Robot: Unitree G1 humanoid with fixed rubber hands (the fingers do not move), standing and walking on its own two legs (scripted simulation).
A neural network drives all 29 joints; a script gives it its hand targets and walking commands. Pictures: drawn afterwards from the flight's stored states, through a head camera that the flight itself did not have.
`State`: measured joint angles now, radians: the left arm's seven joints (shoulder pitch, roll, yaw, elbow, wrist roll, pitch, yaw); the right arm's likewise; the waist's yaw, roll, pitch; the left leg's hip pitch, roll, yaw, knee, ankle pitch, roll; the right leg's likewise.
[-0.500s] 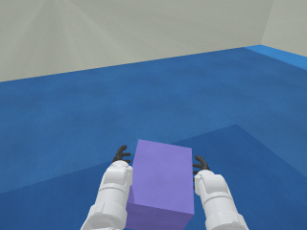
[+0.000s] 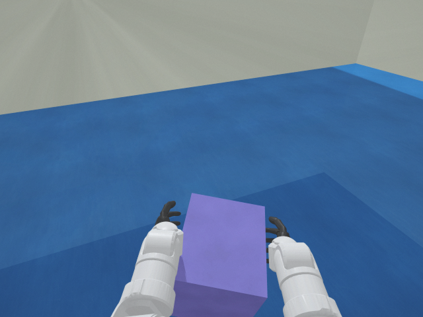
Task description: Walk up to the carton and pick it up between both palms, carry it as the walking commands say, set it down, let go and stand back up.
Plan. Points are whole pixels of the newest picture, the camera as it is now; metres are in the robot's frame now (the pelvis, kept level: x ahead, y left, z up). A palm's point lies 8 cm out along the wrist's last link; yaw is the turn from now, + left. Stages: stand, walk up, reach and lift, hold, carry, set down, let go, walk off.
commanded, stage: hold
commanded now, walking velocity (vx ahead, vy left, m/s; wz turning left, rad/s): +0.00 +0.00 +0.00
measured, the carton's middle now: (217, 260) +0.31 +0.01 -0.03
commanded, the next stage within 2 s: carry in 0.18 s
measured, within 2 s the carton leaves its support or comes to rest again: neither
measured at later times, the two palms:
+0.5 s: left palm (183, 220) +0.33 +0.08 +0.07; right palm (300, 234) +0.31 -0.16 +0.05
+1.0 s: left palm (188, 232) +0.30 +0.07 +0.07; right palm (309, 247) +0.28 -0.17 +0.05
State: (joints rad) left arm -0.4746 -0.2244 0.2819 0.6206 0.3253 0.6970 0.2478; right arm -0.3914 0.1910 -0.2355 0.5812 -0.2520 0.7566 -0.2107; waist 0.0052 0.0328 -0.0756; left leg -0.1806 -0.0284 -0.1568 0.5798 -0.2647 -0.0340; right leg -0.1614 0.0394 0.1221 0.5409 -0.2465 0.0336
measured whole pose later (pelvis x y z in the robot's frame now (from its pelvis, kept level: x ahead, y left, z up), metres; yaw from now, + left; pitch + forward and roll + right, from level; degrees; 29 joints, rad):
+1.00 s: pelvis -0.02 -0.05 -0.03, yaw +0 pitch +3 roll +1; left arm -0.47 -0.22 0.17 0.01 0.16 1.17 0.31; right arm -0.42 0.20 -0.14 -0.01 -0.06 1.24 -0.36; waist -0.02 0.00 -0.05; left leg -0.52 0.09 -0.06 0.75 -0.27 -0.10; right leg -0.54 0.02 0.00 0.80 -0.32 -0.03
